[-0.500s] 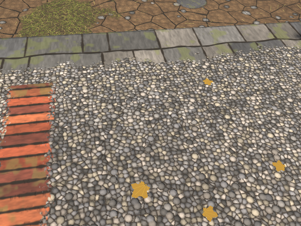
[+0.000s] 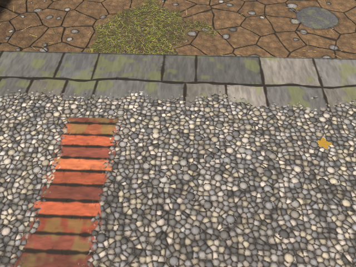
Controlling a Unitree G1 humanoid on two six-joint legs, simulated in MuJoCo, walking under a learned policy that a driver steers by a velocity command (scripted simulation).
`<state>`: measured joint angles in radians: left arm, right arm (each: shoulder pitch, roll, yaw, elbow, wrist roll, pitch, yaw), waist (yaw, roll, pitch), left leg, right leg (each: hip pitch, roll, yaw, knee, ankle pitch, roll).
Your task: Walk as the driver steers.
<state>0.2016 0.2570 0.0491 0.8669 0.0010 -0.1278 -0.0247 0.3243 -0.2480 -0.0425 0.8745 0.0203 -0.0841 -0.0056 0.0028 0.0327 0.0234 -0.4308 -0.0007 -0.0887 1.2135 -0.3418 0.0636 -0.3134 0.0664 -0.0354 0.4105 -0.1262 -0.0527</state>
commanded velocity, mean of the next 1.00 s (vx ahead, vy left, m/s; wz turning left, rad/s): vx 0.50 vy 0.00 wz -0.20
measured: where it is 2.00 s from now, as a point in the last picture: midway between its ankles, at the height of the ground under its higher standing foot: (218, 151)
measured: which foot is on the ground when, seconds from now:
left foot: up 0.00-0.34, down 0.36-0.92, up 0.94-1.00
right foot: down 0.00-0.36, up 0.38-0.92, down 0.94-1.00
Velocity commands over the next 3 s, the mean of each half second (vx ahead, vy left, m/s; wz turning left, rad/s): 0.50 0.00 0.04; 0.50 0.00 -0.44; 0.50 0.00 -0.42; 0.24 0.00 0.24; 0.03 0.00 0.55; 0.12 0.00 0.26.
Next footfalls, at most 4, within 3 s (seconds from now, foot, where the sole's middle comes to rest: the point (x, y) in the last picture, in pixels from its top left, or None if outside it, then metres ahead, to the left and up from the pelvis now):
0.36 left None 0.37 0.16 -0.77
0.94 right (211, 221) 0.66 -0.09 -0.77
1.42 left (190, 152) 0.99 -0.01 -0.77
1.86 right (249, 140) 1.06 -0.29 -0.77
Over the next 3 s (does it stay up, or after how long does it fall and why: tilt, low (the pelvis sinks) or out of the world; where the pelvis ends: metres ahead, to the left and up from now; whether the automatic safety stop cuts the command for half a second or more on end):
stays up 1.04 -0.12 0.01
